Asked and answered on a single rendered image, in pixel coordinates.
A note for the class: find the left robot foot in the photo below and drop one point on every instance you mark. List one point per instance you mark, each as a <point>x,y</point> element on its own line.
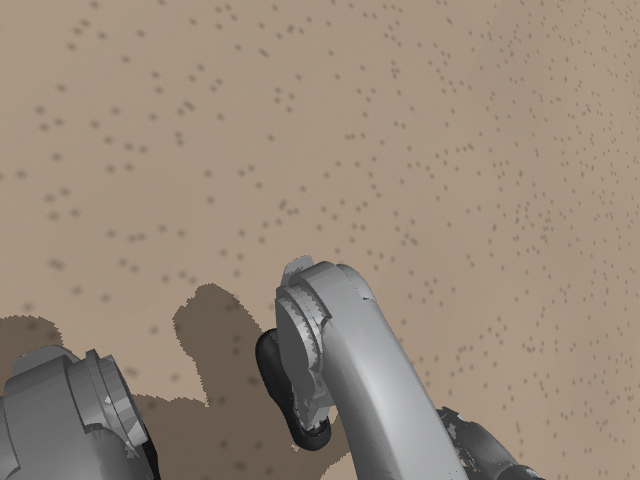
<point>151,455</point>

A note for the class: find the right robot foot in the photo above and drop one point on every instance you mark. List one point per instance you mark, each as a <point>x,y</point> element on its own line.
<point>279,388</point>

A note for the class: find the right robot hand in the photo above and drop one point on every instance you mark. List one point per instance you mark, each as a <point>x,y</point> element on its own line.
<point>479,450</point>

